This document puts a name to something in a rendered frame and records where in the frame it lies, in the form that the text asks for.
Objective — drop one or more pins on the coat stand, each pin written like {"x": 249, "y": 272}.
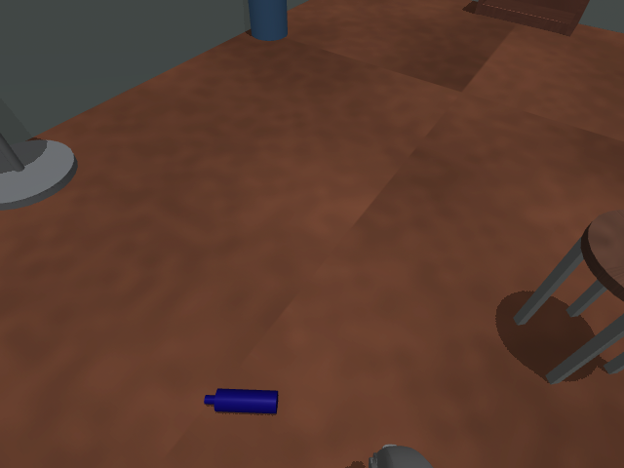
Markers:
{"x": 32, "y": 171}

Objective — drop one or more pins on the stool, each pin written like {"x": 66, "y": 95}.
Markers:
{"x": 602, "y": 248}

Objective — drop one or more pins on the bookshelf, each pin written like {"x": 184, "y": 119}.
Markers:
{"x": 560, "y": 16}

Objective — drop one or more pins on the bottle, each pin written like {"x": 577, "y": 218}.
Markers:
{"x": 242, "y": 400}

